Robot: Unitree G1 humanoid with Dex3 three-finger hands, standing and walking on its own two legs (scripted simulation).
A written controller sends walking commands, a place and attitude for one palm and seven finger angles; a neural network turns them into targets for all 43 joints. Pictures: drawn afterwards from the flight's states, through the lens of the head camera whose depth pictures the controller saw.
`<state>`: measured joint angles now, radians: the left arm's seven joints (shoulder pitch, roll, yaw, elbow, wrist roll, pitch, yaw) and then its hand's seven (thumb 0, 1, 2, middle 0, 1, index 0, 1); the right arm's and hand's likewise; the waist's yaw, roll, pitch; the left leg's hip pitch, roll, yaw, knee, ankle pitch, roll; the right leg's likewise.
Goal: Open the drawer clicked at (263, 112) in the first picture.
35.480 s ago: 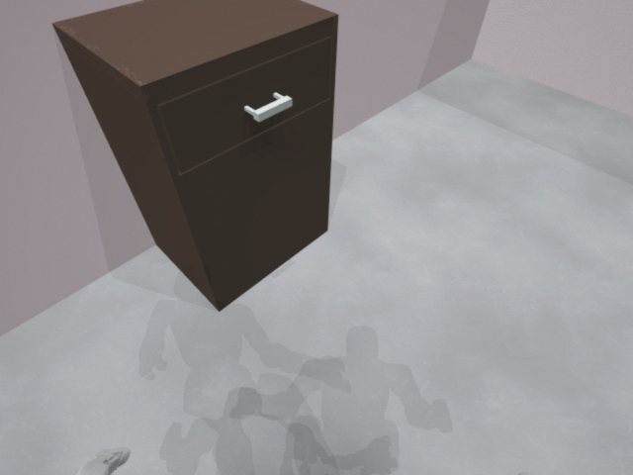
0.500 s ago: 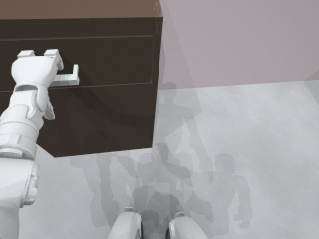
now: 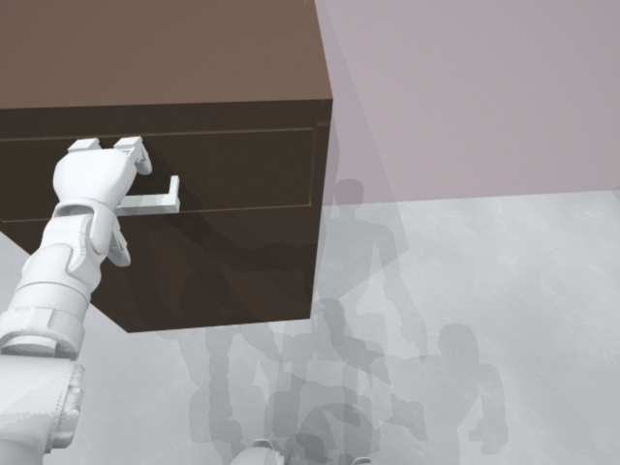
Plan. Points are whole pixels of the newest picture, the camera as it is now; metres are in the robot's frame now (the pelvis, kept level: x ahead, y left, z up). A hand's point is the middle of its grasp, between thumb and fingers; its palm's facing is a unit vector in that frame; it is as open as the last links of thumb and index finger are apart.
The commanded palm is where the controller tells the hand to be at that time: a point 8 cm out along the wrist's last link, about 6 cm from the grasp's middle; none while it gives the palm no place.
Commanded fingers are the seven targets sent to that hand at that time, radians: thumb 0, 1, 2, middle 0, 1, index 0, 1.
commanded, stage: lift the fingers back up to retry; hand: left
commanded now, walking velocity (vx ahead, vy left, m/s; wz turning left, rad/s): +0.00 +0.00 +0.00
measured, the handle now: (141, 194) +0.50 +0.26 -0.01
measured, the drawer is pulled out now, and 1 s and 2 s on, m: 0.00 0.00 0.00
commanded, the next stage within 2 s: re-aim the fingers above the handle in 0.16 s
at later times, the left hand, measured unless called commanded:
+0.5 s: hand (121, 197) +0.45 +0.25 +0.05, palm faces -0.06 -0.03 -1.00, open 13.7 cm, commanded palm +0.44 +0.25 +0.11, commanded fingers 0.00 -0.50 0.30 -0.30 -1.20 -0.30 -1.20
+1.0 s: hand (116, 198) +0.45 +0.26 +0.05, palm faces -0.07 -0.03 -1.00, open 13.8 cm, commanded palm +0.44 +0.26 +0.11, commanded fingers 0.00 -0.50 0.30 -0.30 -1.20 -0.30 -1.20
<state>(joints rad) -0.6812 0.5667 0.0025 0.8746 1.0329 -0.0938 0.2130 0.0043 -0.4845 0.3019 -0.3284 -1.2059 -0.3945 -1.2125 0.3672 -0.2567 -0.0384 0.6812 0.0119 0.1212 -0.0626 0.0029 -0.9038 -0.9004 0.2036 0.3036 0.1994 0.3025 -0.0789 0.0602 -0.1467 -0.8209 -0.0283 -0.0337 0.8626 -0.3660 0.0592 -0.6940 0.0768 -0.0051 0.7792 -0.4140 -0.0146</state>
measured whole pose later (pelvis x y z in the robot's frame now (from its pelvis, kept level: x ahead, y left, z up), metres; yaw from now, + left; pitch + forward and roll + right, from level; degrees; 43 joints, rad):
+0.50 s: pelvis +0.01 -0.01 +0.00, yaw +0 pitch +17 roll -2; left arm -0.68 0.55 0.01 0.89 1.06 -0.09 0.21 0.00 -0.49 0.30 -0.32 -1.20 -0.33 -1.21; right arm 0.32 -0.26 -0.04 0.64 0.02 0.18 -0.05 0.00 -0.90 -0.90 0.20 0.30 0.20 0.30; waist -0.06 0.06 -0.15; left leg -0.76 -0.03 -0.03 0.82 -0.36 0.05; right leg -0.65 0.08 0.01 0.77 -0.42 -0.03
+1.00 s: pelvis +0.00 -0.01 +0.00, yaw +0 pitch +18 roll -3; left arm -0.69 0.58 0.02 0.92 1.05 -0.12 0.20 0.00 -0.49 0.30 -0.32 -1.20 -0.32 -1.20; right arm 0.35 -0.27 -0.05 0.66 0.03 0.17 -0.06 0.00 -0.90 -0.90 0.20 0.30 0.20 0.30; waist -0.08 0.06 -0.15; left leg -0.78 -0.02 -0.02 0.83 -0.35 0.05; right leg -0.67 0.08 0.01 0.77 -0.41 -0.03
